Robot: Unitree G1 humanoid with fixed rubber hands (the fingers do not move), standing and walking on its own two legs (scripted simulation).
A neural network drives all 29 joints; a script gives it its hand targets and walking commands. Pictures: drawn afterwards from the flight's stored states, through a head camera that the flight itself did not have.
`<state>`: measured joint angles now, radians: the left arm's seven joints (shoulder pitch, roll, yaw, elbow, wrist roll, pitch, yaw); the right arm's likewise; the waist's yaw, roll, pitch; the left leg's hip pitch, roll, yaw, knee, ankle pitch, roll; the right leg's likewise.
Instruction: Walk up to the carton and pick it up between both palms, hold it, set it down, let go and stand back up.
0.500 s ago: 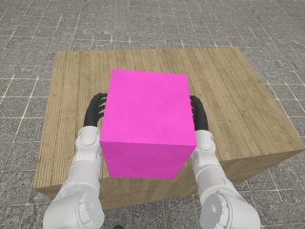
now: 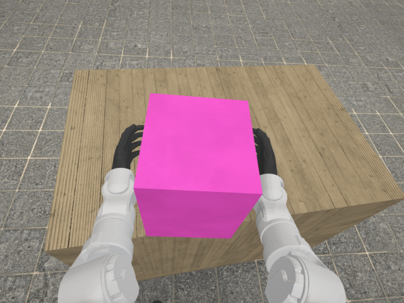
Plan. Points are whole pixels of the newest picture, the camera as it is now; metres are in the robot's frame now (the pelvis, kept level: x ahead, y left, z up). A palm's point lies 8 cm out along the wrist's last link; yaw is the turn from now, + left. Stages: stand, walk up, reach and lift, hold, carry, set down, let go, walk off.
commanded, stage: reach and lift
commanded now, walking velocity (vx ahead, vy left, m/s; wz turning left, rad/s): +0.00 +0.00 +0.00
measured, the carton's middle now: (194, 172) +0.39 +0.06 -0.01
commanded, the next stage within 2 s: none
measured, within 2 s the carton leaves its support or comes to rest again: leaves its support in 1.52 s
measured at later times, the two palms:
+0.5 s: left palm (124, 163) +0.38 +0.21 +0.02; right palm (265, 167) +0.40 -0.09 +0.04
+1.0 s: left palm (124, 163) +0.38 +0.21 +0.02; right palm (265, 167) +0.40 -0.09 +0.04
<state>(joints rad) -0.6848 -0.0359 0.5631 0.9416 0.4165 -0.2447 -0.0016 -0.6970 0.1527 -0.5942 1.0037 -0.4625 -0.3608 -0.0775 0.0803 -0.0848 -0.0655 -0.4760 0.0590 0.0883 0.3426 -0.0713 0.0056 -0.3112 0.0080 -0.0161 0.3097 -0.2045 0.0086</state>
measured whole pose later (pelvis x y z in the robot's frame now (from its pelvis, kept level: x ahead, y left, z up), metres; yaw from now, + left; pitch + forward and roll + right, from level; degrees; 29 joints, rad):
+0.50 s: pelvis +0.00 +0.00 +0.00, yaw +0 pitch +13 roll -1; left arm -0.70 -0.02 0.55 0.97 0.41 -0.25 0.00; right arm -0.70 0.15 -0.59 1.02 -0.44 -0.37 -0.09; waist 0.08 -0.09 -0.08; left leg -0.50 0.06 0.09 0.35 -0.07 0.00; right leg -0.34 0.01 -0.03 0.33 -0.21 0.00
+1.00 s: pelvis +0.00 +0.00 +0.00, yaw +0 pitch +14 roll -1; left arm -0.71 -0.02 0.52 0.98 0.38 -0.24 0.02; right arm -0.71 0.13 -0.56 1.06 -0.41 -0.38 -0.10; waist 0.08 -0.10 -0.11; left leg -0.54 0.07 0.09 0.37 -0.07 0.00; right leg -0.38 0.01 -0.03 0.34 -0.21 0.00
